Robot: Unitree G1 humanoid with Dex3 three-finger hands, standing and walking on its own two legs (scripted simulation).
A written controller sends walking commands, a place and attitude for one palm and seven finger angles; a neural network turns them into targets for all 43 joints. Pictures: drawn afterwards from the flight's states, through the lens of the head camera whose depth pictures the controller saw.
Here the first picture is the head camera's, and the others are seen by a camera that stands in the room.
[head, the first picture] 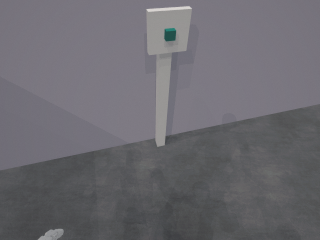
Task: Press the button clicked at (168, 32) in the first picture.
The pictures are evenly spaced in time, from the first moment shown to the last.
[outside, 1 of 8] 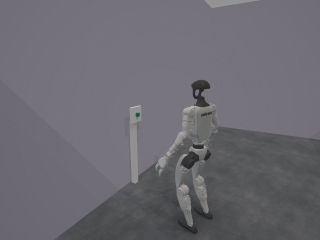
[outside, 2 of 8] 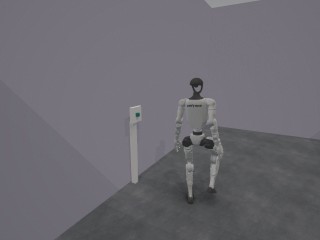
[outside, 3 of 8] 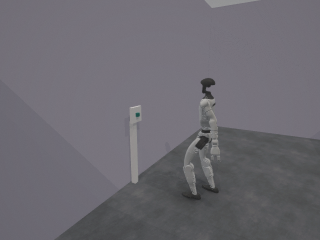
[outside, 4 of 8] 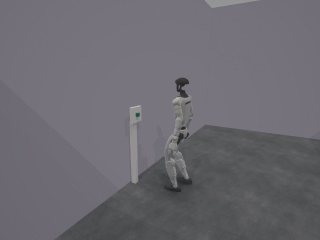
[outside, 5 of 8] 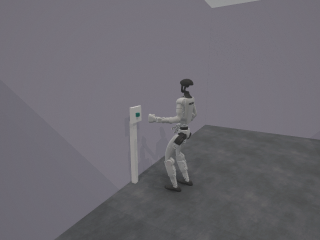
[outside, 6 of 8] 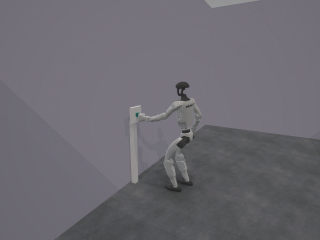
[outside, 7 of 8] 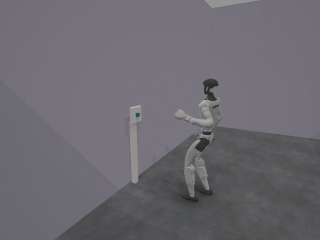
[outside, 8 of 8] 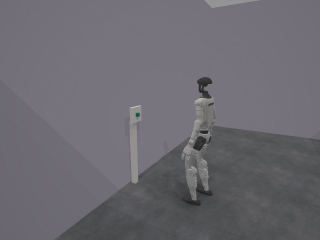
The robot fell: no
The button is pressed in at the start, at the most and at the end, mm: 0 8 0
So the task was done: yes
